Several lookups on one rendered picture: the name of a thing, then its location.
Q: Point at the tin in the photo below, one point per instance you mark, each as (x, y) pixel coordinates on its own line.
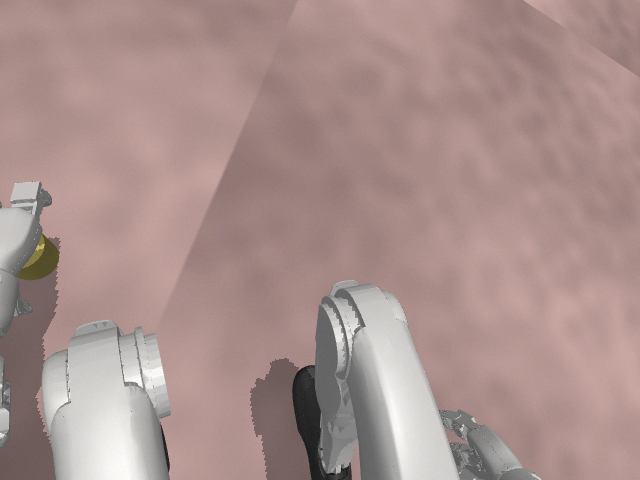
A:
(43, 261)

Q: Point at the left robot hand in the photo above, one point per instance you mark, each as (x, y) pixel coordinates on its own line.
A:
(20, 231)

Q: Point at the right robot hand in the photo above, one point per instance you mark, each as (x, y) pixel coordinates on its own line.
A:
(487, 456)

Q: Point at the right robot foot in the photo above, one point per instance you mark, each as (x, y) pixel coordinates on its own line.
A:
(307, 413)

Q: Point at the left robot arm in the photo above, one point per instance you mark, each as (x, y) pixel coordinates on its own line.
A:
(9, 286)

